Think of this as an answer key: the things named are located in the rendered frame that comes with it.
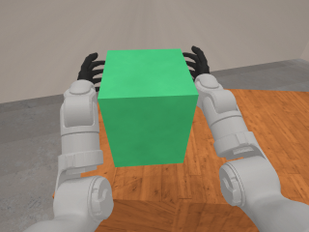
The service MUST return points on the pedestal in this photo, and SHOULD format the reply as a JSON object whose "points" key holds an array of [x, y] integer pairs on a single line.
{"points": [[186, 196]]}

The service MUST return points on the left robot hand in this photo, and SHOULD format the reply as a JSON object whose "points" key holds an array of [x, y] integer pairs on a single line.
{"points": [[87, 72]]}

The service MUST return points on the robot right forearm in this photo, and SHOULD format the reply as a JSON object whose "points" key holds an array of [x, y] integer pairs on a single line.
{"points": [[232, 139]]}

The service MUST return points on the right robot hand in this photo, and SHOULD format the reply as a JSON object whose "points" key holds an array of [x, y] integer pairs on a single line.
{"points": [[201, 63]]}

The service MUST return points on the carton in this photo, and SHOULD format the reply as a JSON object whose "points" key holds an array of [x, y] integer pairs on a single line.
{"points": [[147, 100]]}

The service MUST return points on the robot left upper arm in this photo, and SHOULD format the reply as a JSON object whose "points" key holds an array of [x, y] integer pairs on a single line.
{"points": [[80, 205]]}

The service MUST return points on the robot left forearm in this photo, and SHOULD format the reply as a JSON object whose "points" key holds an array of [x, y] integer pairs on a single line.
{"points": [[79, 128]]}

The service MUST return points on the robot right upper arm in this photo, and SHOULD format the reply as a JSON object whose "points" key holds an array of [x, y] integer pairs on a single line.
{"points": [[252, 185]]}

